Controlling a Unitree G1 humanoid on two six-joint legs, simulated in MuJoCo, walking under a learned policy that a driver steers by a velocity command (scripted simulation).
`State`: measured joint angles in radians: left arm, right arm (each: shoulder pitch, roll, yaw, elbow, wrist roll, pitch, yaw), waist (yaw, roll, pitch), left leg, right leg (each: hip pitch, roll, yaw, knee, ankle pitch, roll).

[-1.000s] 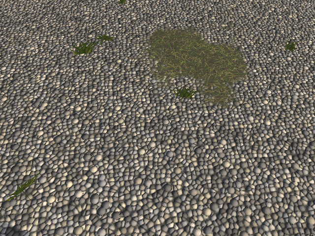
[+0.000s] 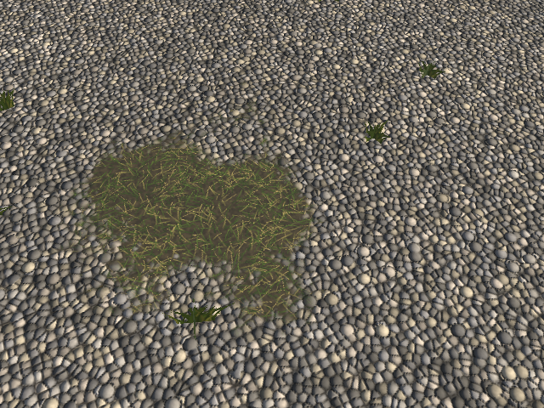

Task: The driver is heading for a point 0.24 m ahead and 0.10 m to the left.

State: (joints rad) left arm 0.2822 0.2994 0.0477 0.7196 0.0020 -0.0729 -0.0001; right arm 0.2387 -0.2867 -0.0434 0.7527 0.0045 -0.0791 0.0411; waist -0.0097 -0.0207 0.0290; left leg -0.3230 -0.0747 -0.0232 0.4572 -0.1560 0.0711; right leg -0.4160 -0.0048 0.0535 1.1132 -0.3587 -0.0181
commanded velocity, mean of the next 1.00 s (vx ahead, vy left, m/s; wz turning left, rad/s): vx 0.14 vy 0.00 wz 0.09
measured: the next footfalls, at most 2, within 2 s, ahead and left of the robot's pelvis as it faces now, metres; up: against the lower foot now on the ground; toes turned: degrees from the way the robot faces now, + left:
right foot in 0.30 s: +0.34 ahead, -0.11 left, +0.00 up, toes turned +8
left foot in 0.58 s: +0.24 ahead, +0.13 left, +0.00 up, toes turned +5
